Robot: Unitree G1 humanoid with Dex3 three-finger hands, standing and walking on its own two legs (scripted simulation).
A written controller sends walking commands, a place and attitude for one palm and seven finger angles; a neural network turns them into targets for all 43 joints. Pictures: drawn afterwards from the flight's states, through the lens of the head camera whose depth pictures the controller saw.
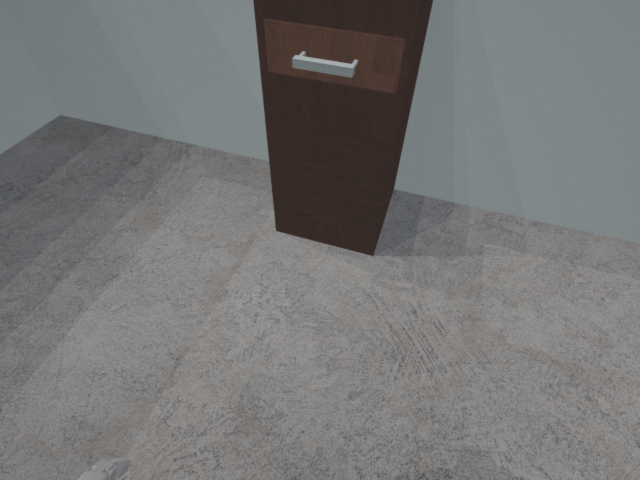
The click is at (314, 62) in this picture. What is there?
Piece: drawer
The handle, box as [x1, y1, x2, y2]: [292, 51, 357, 77]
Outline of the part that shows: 292,58 292,67 350,77 352,76 354,68 357,63 357,60 355,59 351,64 306,57 304,51 302,51 299,55 295,55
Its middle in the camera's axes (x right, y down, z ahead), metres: +0.01 -0.48 +1.05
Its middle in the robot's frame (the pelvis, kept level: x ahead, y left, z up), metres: +1.12 +0.05 +0.02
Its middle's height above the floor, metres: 0.79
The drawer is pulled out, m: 0.00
